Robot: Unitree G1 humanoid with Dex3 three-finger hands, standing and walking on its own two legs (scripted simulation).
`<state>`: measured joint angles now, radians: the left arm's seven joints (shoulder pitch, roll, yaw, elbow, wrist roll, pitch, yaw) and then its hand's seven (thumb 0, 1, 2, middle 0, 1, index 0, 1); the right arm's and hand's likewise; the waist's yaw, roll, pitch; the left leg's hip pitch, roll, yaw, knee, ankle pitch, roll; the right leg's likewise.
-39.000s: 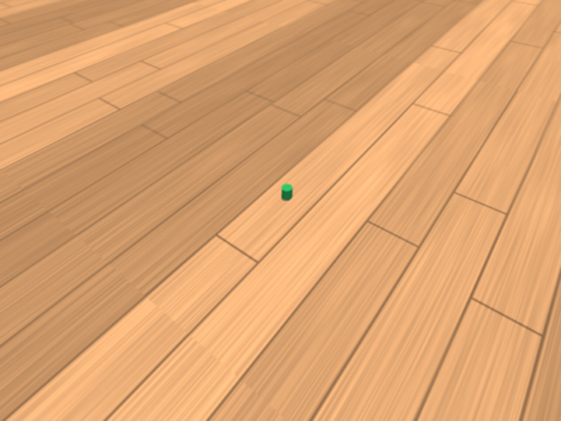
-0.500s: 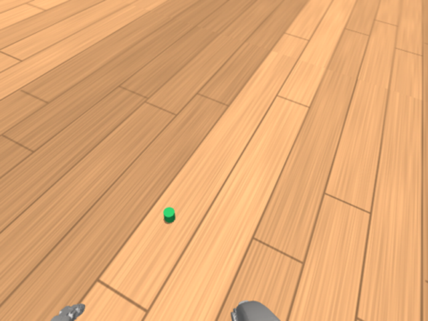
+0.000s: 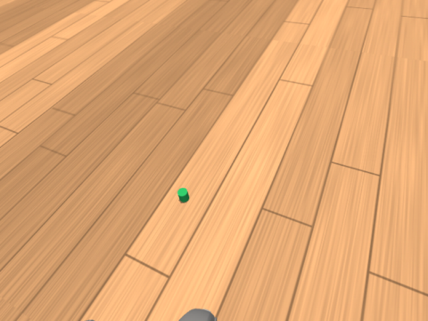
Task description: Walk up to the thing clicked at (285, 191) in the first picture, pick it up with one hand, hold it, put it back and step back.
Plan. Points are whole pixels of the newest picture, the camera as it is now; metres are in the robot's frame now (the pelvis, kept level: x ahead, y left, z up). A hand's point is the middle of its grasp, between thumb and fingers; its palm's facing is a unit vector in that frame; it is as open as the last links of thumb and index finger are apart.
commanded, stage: step back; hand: left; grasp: from above
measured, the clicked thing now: (183, 195) +0.83 +0.31 -0.74
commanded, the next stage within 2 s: none
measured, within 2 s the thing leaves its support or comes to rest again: neither
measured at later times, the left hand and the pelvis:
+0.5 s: hand out of the picture -0.11 +0.24 -0.16, palm faces +0.03 -0.92 -0.39, open 7.4 cm; pelvis -0.18 -0.03 -0.01, yaw +1 degrees
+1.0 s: hand out of the picture -0.19 +0.27 -0.15, palm faces +0.05 -0.92 -0.40, open 7.4 cm; pelvis -0.23 -0.02 +0.00, yaw +4 degrees
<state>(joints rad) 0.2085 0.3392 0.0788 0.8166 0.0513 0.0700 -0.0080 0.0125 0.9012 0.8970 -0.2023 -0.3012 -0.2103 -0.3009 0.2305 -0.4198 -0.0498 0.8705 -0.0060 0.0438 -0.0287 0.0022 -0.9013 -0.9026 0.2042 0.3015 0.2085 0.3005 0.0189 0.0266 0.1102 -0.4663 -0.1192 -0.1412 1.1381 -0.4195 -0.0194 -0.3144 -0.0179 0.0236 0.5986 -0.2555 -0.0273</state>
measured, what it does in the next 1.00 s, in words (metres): walks backwards: left foot, then right foot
